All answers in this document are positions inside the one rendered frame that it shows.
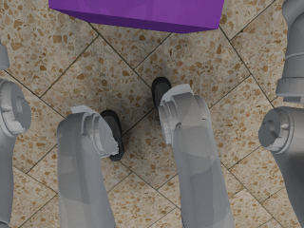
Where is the robot left shin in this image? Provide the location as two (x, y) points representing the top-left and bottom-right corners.
(56, 104), (119, 159)

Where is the left robot upper arm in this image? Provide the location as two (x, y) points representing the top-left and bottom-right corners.
(0, 78), (31, 228)

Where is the right robot upper arm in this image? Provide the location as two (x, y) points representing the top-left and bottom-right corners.
(257, 105), (304, 228)

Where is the right robot foot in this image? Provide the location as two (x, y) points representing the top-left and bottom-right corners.
(151, 77), (172, 125)

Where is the carton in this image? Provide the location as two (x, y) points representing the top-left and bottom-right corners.
(48, 0), (224, 34)

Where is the left robot forearm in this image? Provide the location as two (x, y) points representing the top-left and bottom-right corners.
(0, 38), (10, 71)

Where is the right robot forearm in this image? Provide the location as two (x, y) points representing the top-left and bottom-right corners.
(275, 0), (304, 108)

